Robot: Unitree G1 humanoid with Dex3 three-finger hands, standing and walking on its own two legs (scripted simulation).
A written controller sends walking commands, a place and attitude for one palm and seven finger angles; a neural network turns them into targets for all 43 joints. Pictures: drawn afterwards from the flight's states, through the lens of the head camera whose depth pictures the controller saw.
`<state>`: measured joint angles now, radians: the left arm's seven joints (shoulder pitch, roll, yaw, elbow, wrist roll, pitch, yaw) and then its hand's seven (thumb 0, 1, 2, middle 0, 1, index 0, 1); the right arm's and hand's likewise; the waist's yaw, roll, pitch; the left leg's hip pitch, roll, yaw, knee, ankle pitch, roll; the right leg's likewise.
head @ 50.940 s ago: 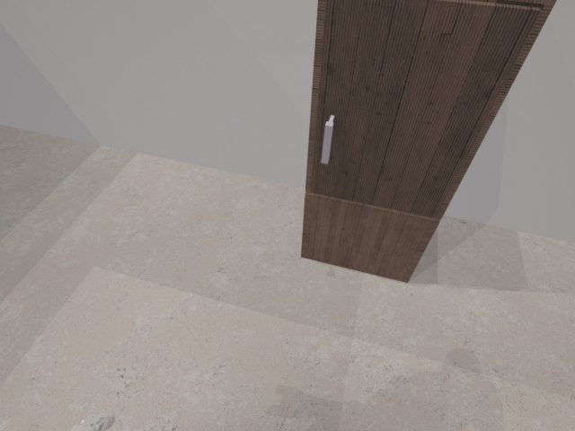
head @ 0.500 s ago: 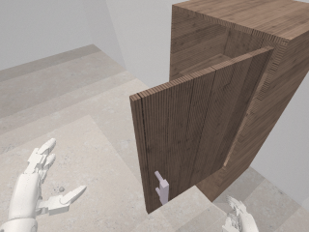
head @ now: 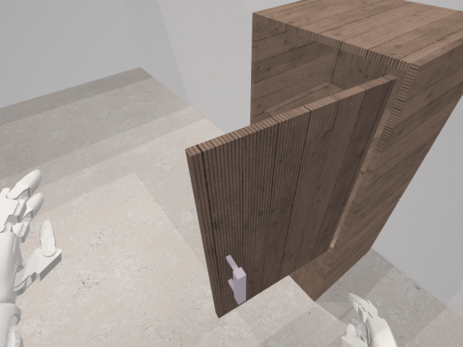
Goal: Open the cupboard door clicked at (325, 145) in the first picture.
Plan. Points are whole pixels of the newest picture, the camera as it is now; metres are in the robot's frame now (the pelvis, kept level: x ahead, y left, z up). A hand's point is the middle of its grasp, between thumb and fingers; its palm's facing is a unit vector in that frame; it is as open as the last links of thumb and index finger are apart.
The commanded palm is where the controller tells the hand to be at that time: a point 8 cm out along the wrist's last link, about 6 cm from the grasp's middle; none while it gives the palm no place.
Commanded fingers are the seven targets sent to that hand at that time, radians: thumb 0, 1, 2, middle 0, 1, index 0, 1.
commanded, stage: draw the hand back to the body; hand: left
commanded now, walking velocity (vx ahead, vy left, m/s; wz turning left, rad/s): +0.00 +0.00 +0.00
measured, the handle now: (235, 279) +0.29 +0.04 -0.11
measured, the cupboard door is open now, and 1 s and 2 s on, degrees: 83 83 83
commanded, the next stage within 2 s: step back with the hand held close in 0.14 s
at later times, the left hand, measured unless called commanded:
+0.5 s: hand (76, 245) +0.20 +0.24 +0.15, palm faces +0.37 -0.80 -0.46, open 7.4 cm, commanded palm +0.14 +0.28 +0.18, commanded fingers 0.00 0.90 0.90 -0.20 -0.30 -0.20 -0.30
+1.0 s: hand (12, 298) +0.13 +0.28 +0.15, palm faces +0.41 -0.77 -0.50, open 7.4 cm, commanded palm +0.07 +0.31 +0.18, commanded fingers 0.00 0.90 0.90 -0.20 -0.30 -0.20 -0.30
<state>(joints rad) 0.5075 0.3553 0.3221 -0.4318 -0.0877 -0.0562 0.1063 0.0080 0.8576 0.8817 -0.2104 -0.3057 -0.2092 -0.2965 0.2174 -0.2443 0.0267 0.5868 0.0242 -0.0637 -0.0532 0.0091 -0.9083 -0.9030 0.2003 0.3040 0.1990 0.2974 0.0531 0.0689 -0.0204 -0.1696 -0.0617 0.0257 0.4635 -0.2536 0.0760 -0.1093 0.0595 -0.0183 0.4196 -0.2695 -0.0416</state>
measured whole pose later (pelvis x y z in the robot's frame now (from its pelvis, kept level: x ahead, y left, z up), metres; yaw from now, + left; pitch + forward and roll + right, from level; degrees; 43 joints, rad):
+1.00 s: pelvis -0.07 +0.01 -0.01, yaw +0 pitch -1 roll -2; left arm 0.55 0.42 0.42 -0.48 -0.02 -0.17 0.15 0.01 0.89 0.90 -0.22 -0.31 -0.22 -0.30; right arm 0.22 -0.24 0.01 0.55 0.01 -0.02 -0.08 0.01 -0.91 -0.90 0.20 0.30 0.20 0.30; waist 0.00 0.03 0.02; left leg -0.36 -0.05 0.04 0.55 -0.18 0.10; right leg -0.31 0.08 0.01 0.53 -0.20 0.00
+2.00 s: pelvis -0.29 +0.06 -0.01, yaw -4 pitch -2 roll -3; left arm 0.38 0.44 0.45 -0.48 -0.06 -0.17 0.14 0.01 0.89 0.90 -0.21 -0.31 -0.21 -0.30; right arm 0.16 -0.14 0.04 0.64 0.00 -0.11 -0.04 0.01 -0.91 -0.90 0.20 0.30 0.20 0.30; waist -0.02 -0.06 0.01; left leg -0.42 -0.02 0.06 0.50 -0.08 0.06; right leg -0.26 0.08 0.06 0.87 -0.53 0.01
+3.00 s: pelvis -0.35 +0.09 -0.01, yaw -6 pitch -1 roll +0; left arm 0.54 0.41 0.43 -0.50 -0.04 -0.21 0.17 0.01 0.89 0.90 -0.22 -0.31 -0.22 -0.30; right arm 0.19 -0.23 -0.02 0.62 0.01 -0.10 -0.08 0.01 -0.91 -0.90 0.20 0.30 0.20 0.30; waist 0.01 -0.02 0.05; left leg -0.26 0.03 0.07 0.53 -0.26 0.00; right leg -0.22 0.02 -0.11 0.53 -0.30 -0.04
